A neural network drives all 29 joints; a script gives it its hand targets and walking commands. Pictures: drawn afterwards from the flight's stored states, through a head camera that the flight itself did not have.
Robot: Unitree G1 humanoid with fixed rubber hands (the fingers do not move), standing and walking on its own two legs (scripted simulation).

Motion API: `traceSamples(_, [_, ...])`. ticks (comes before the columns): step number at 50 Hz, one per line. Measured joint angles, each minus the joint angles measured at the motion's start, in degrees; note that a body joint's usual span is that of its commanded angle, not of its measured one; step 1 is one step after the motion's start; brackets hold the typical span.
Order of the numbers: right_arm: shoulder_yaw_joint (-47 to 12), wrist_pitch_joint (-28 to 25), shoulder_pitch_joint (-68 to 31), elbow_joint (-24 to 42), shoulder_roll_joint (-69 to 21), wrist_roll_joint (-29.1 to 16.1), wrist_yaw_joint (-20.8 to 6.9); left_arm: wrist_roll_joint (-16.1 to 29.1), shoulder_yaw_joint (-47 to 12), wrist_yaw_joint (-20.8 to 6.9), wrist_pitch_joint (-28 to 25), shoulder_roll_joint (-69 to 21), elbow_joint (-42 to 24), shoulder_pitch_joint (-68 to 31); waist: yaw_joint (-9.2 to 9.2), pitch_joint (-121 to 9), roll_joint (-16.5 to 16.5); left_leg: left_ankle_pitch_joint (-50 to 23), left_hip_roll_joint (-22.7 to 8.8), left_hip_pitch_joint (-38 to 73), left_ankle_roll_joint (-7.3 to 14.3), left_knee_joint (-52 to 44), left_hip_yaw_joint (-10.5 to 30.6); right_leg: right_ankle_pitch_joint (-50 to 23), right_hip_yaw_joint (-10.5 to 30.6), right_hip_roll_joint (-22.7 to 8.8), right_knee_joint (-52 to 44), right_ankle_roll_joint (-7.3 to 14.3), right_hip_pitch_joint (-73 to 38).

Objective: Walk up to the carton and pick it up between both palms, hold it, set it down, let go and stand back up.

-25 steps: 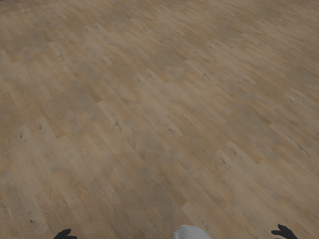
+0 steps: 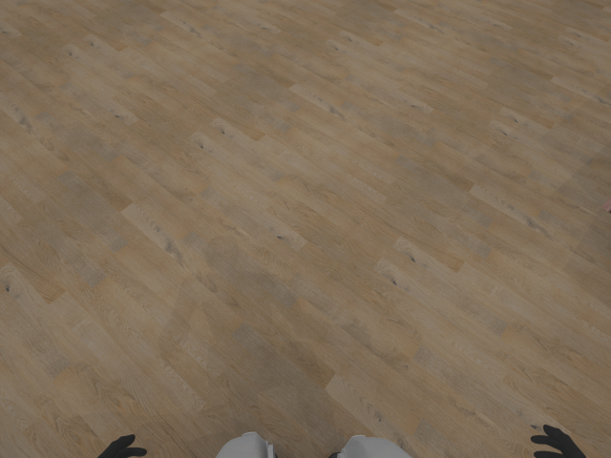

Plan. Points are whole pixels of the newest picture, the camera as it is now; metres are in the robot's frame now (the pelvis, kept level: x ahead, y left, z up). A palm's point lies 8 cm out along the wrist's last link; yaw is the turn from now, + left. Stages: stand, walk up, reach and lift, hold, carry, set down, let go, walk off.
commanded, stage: walk up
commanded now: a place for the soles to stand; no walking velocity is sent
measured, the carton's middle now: out of the picture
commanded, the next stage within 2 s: none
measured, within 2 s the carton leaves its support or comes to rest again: neither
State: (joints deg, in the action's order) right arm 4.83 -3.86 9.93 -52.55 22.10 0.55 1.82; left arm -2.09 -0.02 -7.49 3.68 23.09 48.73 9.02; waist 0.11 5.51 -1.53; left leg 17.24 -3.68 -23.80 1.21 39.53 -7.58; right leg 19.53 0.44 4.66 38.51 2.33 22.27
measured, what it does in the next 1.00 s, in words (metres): walks ahead, turning right: right foot, then left foot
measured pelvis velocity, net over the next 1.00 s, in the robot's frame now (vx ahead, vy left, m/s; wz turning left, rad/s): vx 0.16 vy -0.10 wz -0.51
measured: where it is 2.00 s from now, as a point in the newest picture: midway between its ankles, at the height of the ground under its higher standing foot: (389, 378)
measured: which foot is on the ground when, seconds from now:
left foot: down 0.00-0.42, up 0.44-0.70, down 0.72-1.00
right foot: up 0.00-0.34, down 0.36-0.74, up 0.76-1.00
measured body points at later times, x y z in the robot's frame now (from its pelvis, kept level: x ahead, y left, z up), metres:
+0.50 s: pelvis +0.08 -0.06 -0.01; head +0.12 -0.08 +0.44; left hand +0.27 +0.20 -0.12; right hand +0.06 -0.41 -0.11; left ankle +0.03 +0.08 -0.67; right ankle +0.06 -0.16 -0.72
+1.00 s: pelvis +0.16 -0.10 +0.00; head +0.20 -0.07 +0.44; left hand +0.41 +0.10 -0.14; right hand +0.09 -0.45 -0.07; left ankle +0.20 +0.03 -0.72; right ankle +0.12 -0.21 -0.69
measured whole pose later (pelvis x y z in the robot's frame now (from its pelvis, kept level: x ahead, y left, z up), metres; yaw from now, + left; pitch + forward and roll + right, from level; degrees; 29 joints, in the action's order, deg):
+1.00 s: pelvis +0.16 -0.10 +0.00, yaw -29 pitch -4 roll +2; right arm 4.5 -5.5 9.8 -52.5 23.0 0.8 1.1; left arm -2.1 0.0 -7.7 3.4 25.4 48.6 9.1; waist 0.2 6.1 -7.6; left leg 23.7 -8.7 -9.6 -1.0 39.0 -16.5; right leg 23.8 0.2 -2.7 55.3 0.8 23.5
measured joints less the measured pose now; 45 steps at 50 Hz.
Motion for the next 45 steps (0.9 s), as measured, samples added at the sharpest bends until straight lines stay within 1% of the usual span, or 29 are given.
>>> traceSamples(1, [0.0,-0.2,0.0,0.0,-0.5,0.0,0.0,0.0,0.0,0.0,0.4,-0.1,0.0,0.1,-0.02,0.0,-0.9,1.0,-0.2,1.2,0.8,0.0,-0.7,2.1,0.0,0.0,3.6,0.0,0.4])
traceSamples(2, [0.0,-0.5,0.0,0.0,-0.9,0.0,0.0,0.0,0.0,0.0,0.7,-0.2,0.0,0.1,-0.03,0.0,-1.6,2.3,-0.6,2.5,1.2,0.0,-1.4,3.2,0.0,0.0,7.8,0.0,1.0])
traceSamples(4, [0.0,-0.5,0.0,0.0,-1.4,0.0,0.0,0.0,0.0,0.0,0.8,-0.1,0.0,0.2,-0.01,0.0,-3.2,4.2,-1.5,5.5,1.3,-0.3,-3.1,3.5,0.0,-0.6,14.1,0.0,1.4])
traceSamples(7, [0.0,-0.5,0.0,0.0,-1.3,0.0,0.0,0.0,0.0,-0.2,0.6,0.4,0.0,0.0,0.02,0.0,-5.4,5.4,-2.0,9.7,1.0,-1.3,-6.1,2.7,0.1,-3.1,17.8,-0.1,1.4])
traceSamples(10, [0.0,-0.5,0.0,0.0,-0.5,0.0,-0.1,0.0,0.0,-0.7,0.6,0.8,0.0,-0.4,0.03,0.0,-6.6,6.7,-2.3,12.8,0.5,-1.5,-9.1,2.2,0.1,-5.8,17.7,-0.4,1.4])
traceSamples(13, [0.0,-0.5,0.0,0.0,0.3,0.0,-0.3,0.0,0.0,-1.0,0.9,1.4,-0.1,-1.0,0.04,0.0,-6.9,8.0,-2.7,15.2,-0.2,-1.5,-11.9,2.6,0.1,-7.8,15.3,-0.4,1.5])
traceSamples(15, [0.1,-0.5,0.0,0.0,0.8,0.0,-0.6,0.0,0.0,-1.1,1.0,1.7,-0.1,-1.4,0.04,0.0,-6.8,8.8,-3.1,16.4,-0.9,-1.5,-13.7,3.6,0.1,-8.5,12.8,-0.4,1.5])
traceSamples(18, [0.3,-0.3,0.0,0.0,1.5,0.0,-0.8,0.0,0.0,-1.1,0.7,2.2,-0.1,-1.7,0.05,0.0,-6.0,9.8,-3.7,17.6,-2.1,-1.4,-16.1,4.6,0.1,-8.7,8.3,-0.5,1.5])
traceSamples(19, [0.5,0.1,0.0,0.0,1.9,0.0,-0.9,0.0,0.0,-1.1,0.4,2.2,-0.1,-1.7,0.05,0.0,-5.2,10.4,-4.3,17.6,-2.2,-0.8,-16.4,2.5,0.0,-8.4,7.7,-0.7,1.4])
traceSamples(20, [0.5,0.6,0.0,-0.1,2.3,0.0,-1.0,0.0,0.0,-1.1,-0.1,1.9,-0.1,-1.6,0.09,0.0,-3.7,10.8,-5.8,17.0,-2.2,1.4,-16.2,1.3,-0.3,-7.4,7.7,-0.9,1.3])
traceSamples(21, [0.5,0.7,-0.1,0.0,2.6,0.0,-1.2,0.0,0.0,-1.1,-0.8,1.8,-0.1,-1.3,0.22,0.1,-2.4,9.9,-6.7,15.2,-2.2,5.5,-14.4,1.4,-0.5,-6.4,7.8,-0.9,1.2])
traceSamples(23, [0.4,0.8,-0.2,0.0,2.5,0.0,-1.4,0.0,0.0,-1.0,-1.4,1.7,-0.1,-0.7,0.25,0.1,-0.9,10.7,-5.3,9.8,-2.2,15.0,-7.9,2.0,-0.4,-5.3,7.0,-0.6,1.1])
traceSamples(24, [0.3,0.7,-0.2,0.0,2.3,0.0,-1.5,0.0,0.0,-0.8,-1.4,1.6,-0.1,-0.3,0.22,0.1,-0.2,11.5,-4.4,7.3,-2.2,17.8,-5.4,1.8,-0.5,-4.8,6.0,-0.3,0.8])
traceSamples(26, [0.0,0.3,-0.2,0.0,1.8,0.0,-1.6,0.0,0.0,-0.2,-1.4,1.4,-0.1,0.5,0.16,0.0,1.0,12.4,-3.3,3.4,-2.2,19.2,-2.3,0.9,-0.5,-3.7,3.5,-0.1,0.1])
traceSamples(29, [-0.2,0.0,-0.2,0.0,0.9,0.0,-1.6,0.0,0.0,0.5,-1.4,1.2,-0.1,1.5,0.13,0.0,2.2,13.0,-3.1,-1.6,-2.2,19.0,-0.5,-0.1,-0.5,-2.4,0.5,0.2,-0.8])
traceSamples(31, [-0.3,0.0,-0.2,0.0,0.3,0.0,-1.5,0.0,0.0,0.7,-1.4,1.1,-0.1,1.9,0.11,0.0,2.3,13.1,-3.1,-3.4,-2.2,17.0,-0.1,0.0,-0.6,-1.9,-0.5,0.2,-1.6])
traceSamples(34, [-0.3,-0.5,-0.2,0.0,-0.2,0.0,-1.1,0.0,0.0,0.9,-1.4,0.6,-0.1,2.1,0.09,-0.1,2.2,12.1,-3.0,-3.9,-2.2,10.1,0.1,0.9,-0.6,-1.5,-0.7,0.2,-2.5])
traceSamples(35, [-0.3,-0.8,-0.2,0.1,-0.3,0.0,-1.0,0.0,0.0,0.9,-1.4,0.4,-0.1,2.1,0.08,-0.1,2.2,9.9,-3.0,-3.7,-2.2,6.8,0.2,1.2,-0.6,-1.3,-0.6,0.2,-2.5])
traceSamples(36, [-0.3,-1.0,-0.1,0.0,-0.3,0.0,-0.8,0.0,0.0,0.9,-1.2,0.2,-0.1,2.1,0.07,-0.1,2.2,5.5,-2.8,-2.8,-2.2,2.5,0.2,1.8,-0.6,-1.2,0.0,0.2,-2.5])
traceSamples(37, [-0.3,-1.4,-0.1,0.0,-0.5,0.0,-0.6,0.0,0.0,0.9,-1.0,0.1,0.0,1.9,0.07,0.3,1.6,-1.5,-2.7,-1.7,-1.8,0.6,-0.1,2.4,-0.5,-1.3,1.7,0.2,-2.5])
traceSamples(38, [-0.3,-1.6,-0.1,0.0,-1.1,0.2,-0.5,0.0,0.0,0.9,-0.5,0.1,0.0,1.9,0.05,0.6,0.7,-2.4,-2.7,-0.8,-1.3,0.9,-0.6,3.2,-0.4,-1.3,5.0,0.2,-2.0])
traceSamples(41, [-0.3,-1.7,-0.1,0.0,-2.2,0.2,-0.5,0.0,0.0,0.9,0.3,0.2,0.0,1.9,0.04,0.6,-1.8,1.6,-3.6,3.5,-0.8,0.7,-3.0,4.2,-0.4,-1.3,17.3,0.0,0.7])
traceSamples(43, [-0.3,-1.7,-0.1,0.0,-2.2,0.2,-0.5,0.0,0.0,0.8,0.1,0.6,-0.1,1.6,0.07,0.6,-3.2,3.0,-4.2,6.7,-0.8,0.0,-4.4,4.3,-0.3,-2.0,20.5,-0.5,1.2])
traceSamples(45, [-0.3,-1.7,-0.1,0.0,-1.7,0.2,-0.5,0.0,0.0,0.5,-0.3,1.1,-0.1,1.2,0.09,0.6,-4.4,3.9,-4.5,9.4,-0.9,-0.5,-5.7,4.1,-0.3,-3.3,20.8,-1.2,1.2])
